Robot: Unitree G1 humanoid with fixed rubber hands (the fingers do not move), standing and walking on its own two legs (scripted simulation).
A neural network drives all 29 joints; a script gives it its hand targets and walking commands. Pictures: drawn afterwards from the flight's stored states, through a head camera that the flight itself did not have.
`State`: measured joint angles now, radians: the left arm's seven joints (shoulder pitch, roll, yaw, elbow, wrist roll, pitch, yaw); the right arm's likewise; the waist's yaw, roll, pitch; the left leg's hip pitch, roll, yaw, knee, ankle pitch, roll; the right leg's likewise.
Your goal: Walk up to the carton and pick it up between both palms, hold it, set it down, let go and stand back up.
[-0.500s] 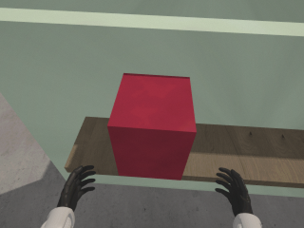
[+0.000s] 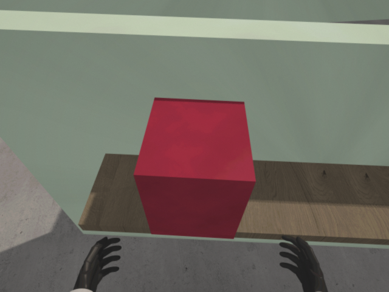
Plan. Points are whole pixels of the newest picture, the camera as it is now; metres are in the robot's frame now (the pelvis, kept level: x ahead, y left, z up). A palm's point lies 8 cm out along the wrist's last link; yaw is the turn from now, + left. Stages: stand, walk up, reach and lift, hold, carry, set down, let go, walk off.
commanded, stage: set down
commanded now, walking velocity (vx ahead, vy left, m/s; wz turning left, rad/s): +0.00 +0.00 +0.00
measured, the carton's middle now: (195, 171) +0.36 +0.03 +0.03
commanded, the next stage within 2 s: let go in 0.64 s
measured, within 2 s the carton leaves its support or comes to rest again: neither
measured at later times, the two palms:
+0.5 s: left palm (95, 288) +0.14 +0.22 -0.06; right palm out of the picture +0.13 -0.22 -0.05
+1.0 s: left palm (91, 289) +0.14 +0.23 -0.08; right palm out of the picture +0.13 -0.22 -0.08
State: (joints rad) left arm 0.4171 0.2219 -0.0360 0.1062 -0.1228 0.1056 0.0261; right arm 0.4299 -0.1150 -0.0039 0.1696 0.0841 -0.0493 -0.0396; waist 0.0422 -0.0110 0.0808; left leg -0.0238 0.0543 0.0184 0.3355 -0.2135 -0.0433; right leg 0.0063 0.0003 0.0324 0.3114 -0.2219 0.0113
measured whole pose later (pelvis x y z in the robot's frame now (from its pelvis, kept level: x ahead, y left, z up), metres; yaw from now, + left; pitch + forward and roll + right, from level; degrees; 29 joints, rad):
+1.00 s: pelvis -0.02 +0.00 +0.00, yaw -1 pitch -6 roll +0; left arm 0.23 0.20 -0.01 0.49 -0.02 0.14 0.03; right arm 0.21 -0.17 -0.03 0.66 -0.01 -0.16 0.02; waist 0.01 0.00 0.07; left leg -0.06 0.05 0.03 0.40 -0.23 -0.04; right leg -0.04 -0.01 0.05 0.40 -0.25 0.02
